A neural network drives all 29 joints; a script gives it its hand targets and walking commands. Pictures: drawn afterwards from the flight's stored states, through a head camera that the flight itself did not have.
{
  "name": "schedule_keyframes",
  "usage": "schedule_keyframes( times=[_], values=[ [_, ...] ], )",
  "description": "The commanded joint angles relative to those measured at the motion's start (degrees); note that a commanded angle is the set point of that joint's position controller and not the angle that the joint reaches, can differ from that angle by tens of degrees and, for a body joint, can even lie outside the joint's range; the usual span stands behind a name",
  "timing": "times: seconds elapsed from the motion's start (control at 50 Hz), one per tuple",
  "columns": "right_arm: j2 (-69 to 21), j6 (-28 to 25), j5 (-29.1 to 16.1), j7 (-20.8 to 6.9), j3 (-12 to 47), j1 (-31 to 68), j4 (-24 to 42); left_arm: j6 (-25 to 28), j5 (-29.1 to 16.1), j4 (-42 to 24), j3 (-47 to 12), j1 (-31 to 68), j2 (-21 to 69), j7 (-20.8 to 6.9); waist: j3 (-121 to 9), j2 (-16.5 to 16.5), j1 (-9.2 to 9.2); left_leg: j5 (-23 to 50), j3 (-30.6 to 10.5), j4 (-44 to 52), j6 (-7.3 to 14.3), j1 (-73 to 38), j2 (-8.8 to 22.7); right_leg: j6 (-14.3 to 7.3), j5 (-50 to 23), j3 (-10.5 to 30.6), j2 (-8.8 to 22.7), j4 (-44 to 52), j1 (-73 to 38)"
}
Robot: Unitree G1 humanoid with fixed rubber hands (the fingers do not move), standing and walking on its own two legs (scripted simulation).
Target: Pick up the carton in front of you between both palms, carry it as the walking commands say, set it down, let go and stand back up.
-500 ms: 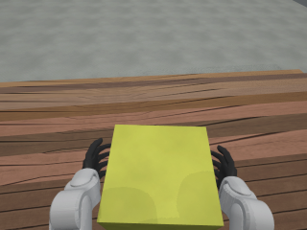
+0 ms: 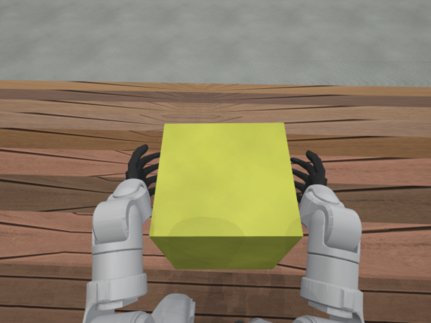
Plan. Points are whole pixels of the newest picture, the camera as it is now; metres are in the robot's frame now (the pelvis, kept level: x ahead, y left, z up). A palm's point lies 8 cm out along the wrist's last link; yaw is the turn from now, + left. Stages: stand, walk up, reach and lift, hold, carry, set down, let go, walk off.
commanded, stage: carry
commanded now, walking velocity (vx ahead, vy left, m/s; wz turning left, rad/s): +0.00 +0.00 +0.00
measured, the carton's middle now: (224, 204) +0.33 +0.02 +0.00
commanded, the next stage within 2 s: none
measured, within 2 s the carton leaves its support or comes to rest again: neither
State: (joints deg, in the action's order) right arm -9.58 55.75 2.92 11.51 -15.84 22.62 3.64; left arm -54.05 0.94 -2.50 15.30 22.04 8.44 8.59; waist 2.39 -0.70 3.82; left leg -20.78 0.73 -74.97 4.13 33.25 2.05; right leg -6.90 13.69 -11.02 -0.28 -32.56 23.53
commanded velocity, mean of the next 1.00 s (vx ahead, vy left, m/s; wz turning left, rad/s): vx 0.00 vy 0.00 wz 0.00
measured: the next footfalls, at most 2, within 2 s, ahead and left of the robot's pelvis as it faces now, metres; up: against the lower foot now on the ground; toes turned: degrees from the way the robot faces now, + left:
left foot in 0.24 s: +0.30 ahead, +0.08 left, +0.00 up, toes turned +2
right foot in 0.50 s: +0.30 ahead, -0.10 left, +0.01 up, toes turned -4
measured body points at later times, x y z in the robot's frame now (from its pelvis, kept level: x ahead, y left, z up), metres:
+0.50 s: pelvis +0.24 +0.01 +0.00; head +0.32 +0.00 +0.44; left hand +0.60 +0.14 +0.07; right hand +0.58 -0.18 +0.07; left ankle +0.27 +0.08 -0.73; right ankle +0.26 -0.10 -0.73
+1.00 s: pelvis +0.35 -0.01 +0.03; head +0.37 -0.02 +0.48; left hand +0.69 +0.13 +0.13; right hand +0.68 -0.18 +0.12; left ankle +0.28 +0.07 -0.69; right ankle +0.27 -0.09 -0.70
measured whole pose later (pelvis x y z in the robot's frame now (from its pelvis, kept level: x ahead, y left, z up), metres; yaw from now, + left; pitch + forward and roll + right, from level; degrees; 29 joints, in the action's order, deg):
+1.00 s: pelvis +0.35 -0.01 +0.03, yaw -1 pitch +5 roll +1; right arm -8.3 56.0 2.6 11.2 -14.3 23.0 4.5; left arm -56.1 2.3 -4.5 15.5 23.4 8.7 10.3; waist -4.0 0.2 -0.6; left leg 0.1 6.8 -32.2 2.7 15.6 -0.6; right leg -3.9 6.9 -4.6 -0.7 -29.2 13.2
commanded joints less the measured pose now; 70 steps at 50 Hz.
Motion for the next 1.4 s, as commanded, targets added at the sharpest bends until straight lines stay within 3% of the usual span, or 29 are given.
schedule_keyframes(
  times=[0.0,0.08,0.14,0.18,0.2,0.22,0.24,0.26,0.3,0.34,0.42,0.48,0.5,0.52,0.66,0.72,0.9,0.98,1.06,1.1,1.12,1.14,1.18,1.2,1.24,1.28,1.34,1.36,1.38],
  values=[
    [-40.62,-4.38,-3.77,0.19,32.74,31.5,-0.03,3.1,-10.88,-4.19,-38.15,36.82,44.43,-0.55,-27.57,5.21,-1.68,2.35,0.07,3.38,-0.03,8.43,1.41,-5.42,-22.46,19.52,15.93,9.09,-26.26],
    [-40.38,-5.67,-4.42,0.34,32.9,32.72,-1.37,4.03,-9.14,-0.92,-35.96,34.72,43.2,0.26,-26.24,7.05,-0.59,7.67,4.07,17.13,-0.29,9.81,-0.53,-4.33,-45.29,12.25,13.22,3.59,-29.14],
    [-39.9,-5.49,-6.13,0.21,33.74,32.91,0.07,3.94,-7.68,-1.24,-35.03,32.77,41.96,1.04,-24.49,8.93,-0.53,18.75,10.47,35.3,-0.76,-1.85,-6.12,-1.69,-48.34,5.04,7.16,1.97,-24.38],
    [-39.64,-4.84,-7.29,-0.08,34.5,32.17,2.16,3.32,-7.06,-2.48,-34.49,31.0,41.36,1.51,-25.03,10.06,-2.11,22.28,10.85,41.61,0.19,-8.37,-7.02,-1.13,-49.78,3.95,7.55,-2.5,-24.74],
    [-39.38,-4.47,-7.8,-0.18,34.76,30.87,2.96,2.85,-6.98,-3.28,-34.27,30.47,40.81,1.72,-28.53,10.01,-4.41,32.09,10.94,40.07,1.57,-17.9,-6.33,0.7,-51.81,0.95,8.51,-10.0,-21.69],
    [-38.66,-4.04,-8.03,-0.31,34.62,29.79,3.78,2.17,-6.54,-4.04,-34.34,29.63,39.99,1.91,-28.81,6.71,-7.6,39.97,8.25,46.48,1.57,-23.37,-4.32,2.9,-44.63,-0.16,6.33,-17.22,-18.68],
    [-37.76,-3.49,-7.91,-0.36,34.25,29.15,4.28,1.32,-6.23,-4.95,-34.37,29.34,39.6,1.96,-30.36,-4.24,-7.85,71.19,-3.75,42.68,4.79,-35.4,5.83,5.57,-22.57,1.84,2.45,-27.06,-7.98],
    [-37.92,-2.85,-8.97,-0.3,35.47,28.75,4.27,0.53,-6.31,-5.3,-34.61,27.64,40.07,1.93,-34.36,-15.83,-8.07,79.57,-19.25,42.66,13.4,-47.65,15.79,7.68,17.26,6.83,-5.27,-38.63,6.85],
    [-40.2,-2.04,-12.19,-1.28,38.01,27.61,7.08,-0.39,-5.81,-8.04,-33.49,26.65,39.44,2.17,-32.07,-10.91,-9.35,67.89,-18.51,43.24,14.45,-48.62,15.48,6.7,21.07,13.15,-2.7,-40.16,16.78],
    [-42.22,-1.98,-14.53,-2.18,40.48,31.15,10.48,-0.34,-5.32,-9.09,-32.89,27.18,40.0,2.11,-30.92,-4.63,-8.57,60.07,-14.22,43.99,10.52,-43.89,12.15,5.08,16.31,14.4,0.69,-21.82,13.73],
    [-42.79,-3.08,-17.16,-2.83,44.04,35.27,14.79,1.22,-5.65,-10.66,-33.71,27.34,38.97,1.66,-32.56,-5.25,-6.29,57.23,-6.75,44.73,7.98,-31.97,9.21,5.6,6.1,8.33,-3.26,-4.38,-6.22],
    [-40.46,-3.15,-15.87,-1.86,43.23,32.59,13.4,1.31,-5.89,-11.61,-34.45,25.43,37.19,1.89,-32.64,-3.12,-4.13,45.96,0.49,38.11,4.31,-22.25,5.2,2.55,-19.77,9.16,-0.05,3.18,-19.04],
    [-39.25,-2.64,-14.5,-1.48,42.09,29.74,12.2,1.22,-5.46,-10.95,-34.36,25.09,35.69,2.21,-33.23,2.48,-3.29,32.16,1.41,37.9,1.25,-18.88,1.7,-0.93,-42.62,16.73,7.35,-0.89,-21.53],
    [-38.87,-2.35,-13.59,-1.18,41.48,29.1,11.49,0.8,-5.52,-10.48,-34.63,24.72,35.82,2.24,-32.71,5.15,-3.52,21.27,1.39,39.43,-0.69,-18.12,0.62,-2.22,-51.43,17.75,10.05,-2.17,-21.95],
    [-36.92,-1.3,-8.54,-0.41,36.16,26.73,8.14,-0.68,-9.69,-11.49,-38.36,28.6,38.97,0.83,-29.86,1.12,-3.79,44.14,0.13,41.51,0.71,-28.04,3.43,3.58,-35.81,13.06,5.55,0.68,-13.88],
    [-36.58,-1.12,-7.32,-0.16,35.05,26.52,6.89,-0.97,-10.15,-10.74,-38.29,30.18,39.21,0.84,-28.78,0.76,-3.55,38.33,0.89,43.42,-0.08,-26.43,2.05,3.95,-39.65,12.88,6.19,2.78,-16.05],
    [-37.52,-0.53,-7.71,-0.26,35.18,29.47,4.36,-1.73,-6.79,-5.11,-34.26,29.32,38.99,1.57,-25.84,1.58,-4.33,45.55,1.41,44.53,-0.75,-27.77,2.28,5.57,-38.16,9.89,4.66,3.92,-15.79],
    [-38.84,-0.7,-9.42,-0.48,36.28,32.0,4.16,-1.72,-5.41,-3.99,-32.79,29.6,38.97,1.9,-24.43,3.11,-3.84,41.48,4.11,43.22,-2.12,-20.61,0.22,5.13,-44.02,8.85,4.2,2.58,-22.19],
    [-39.51,-0.63,-10.05,-0.77,36.49,32.35,3.6,-1.64,-4.78,-3.3,-32.4,30.52,38.86,2.23,-21.63,4.45,-2.74,21.98,6.27,49.41,-3.48,-11.53,-3.47,1.51,-52.63,9.85,5.34,-3.59,-29.22],
    [-38.57,-0.82,-9.26,-0.63,35.27,30.73,2.97,-1.61,-5.42,-4.02,-32.94,30.55,39.04,2.21,-23.42,-3.67,-6.6,53.71,2.6,49.65,-1.49,-36.76,0.0,4.76,-41.54,5.19,2.53,-13.99,-6.39],
    [-38.7,-1.07,-8.87,-0.44,34.91,29.87,2.77,-1.63,-6.14,-5.27,-33.85,30.85,40.32,1.99,-22.77,-11.08,-9.76,67.89,-5.24,44.29,3.49,-53.6,5.42,6.75,-2.98,4.79,-0.72,-12.97,15.39],
    [-38.86,-0.93,-8.94,-0.4,34.84,29.33,3.11,-1.63,-5.84,-5.19,-33.38,30.66,40.4,2.08,-20.39,-10.76,-12.18,76.94,-11.47,42.91,6.27,-61.07,9.59,6.36,15.51,6.23,-2.07,-14.43,27.72],
    [-39.47,-1.32,-9.23,-0.16,36.63,30.26,3.62,-1.42,-4.99,-4.8,-32.12,29.15,39.24,1.94,-22.49,-5.12,-12.41,61.38,-15.61,39.73,8.03,-58.78,12.89,4.91,7.28,13.85,1.59,-6.19,26.44],
    [-40.45,-1.45,-10.33,-0.38,38.38,30.44,4.66,-1.22,-4.7,-5.03,-30.73,29.44,39.36,1.85,-21.12,-3.84,-14.68,44.53,-14.79,37.6,7.17,-59.45,8.93,4.8,-4.99,13.67,1.14,-7.53,31.71],
    [-40.85,-1.65,-12.73,-0.78,41.08,32.1,5.39,-1.13,-3.77,-4.17,-28.71,26.46,37.18,1.71,-18.62,2.69,-14.12,28.86,-10.98,35.26,7.39,-41.37,4.39,5.14,-22.39,10.67,-0.35,0.11,19.89],
    [-41.16,-1.76,-14.34,-0.85,41.77,34.46,5.27,-0.96,-1.43,-2.6,-26.56,24.28,34.51,2.16,-19.66,-0.45,-9.27,13.87,-3.51,35.24,4.96,-17.17,0.85,3.69,-42.05,8.16,-2.94,7.06,-9.67],
    [-41.04,-0.99,-14.43,-0.62,40.23,34.05,2.33,-1.26,-0.09,-3.12,-24.54,24.87,30.14,2.63,-22.66,-5.05,1.15,14.11,1.02,19.26,2.09,-8.87,2.28,3.34,-41.34,7.97,0.62,4.06,-29.66],
    [-39.98,-0.64,-13.42,-0.16,39.02,34.02,2.43,-1.6,-0.98,-3.62,-24.57,25.8,29.83,2.59,-24.92,-1.99,4.71,17.51,1.67,8.99,1.26,-5.0,2.65,3.21,-32.2,6.65,0.44,-0.6,-35.74],
    [-39.15,0.17,-11.68,0.62,37.14,34.41,1.46,-2.01,-2.08,-3.25,-24.81,27.15,29.56,2.71,-21.51,8.64,4.91,-9.22,3.69,-6.0,-0.82,-1.94,-2.67,2.52,-26.93,14.1,3.94,2.77,-32.34]
  ],
)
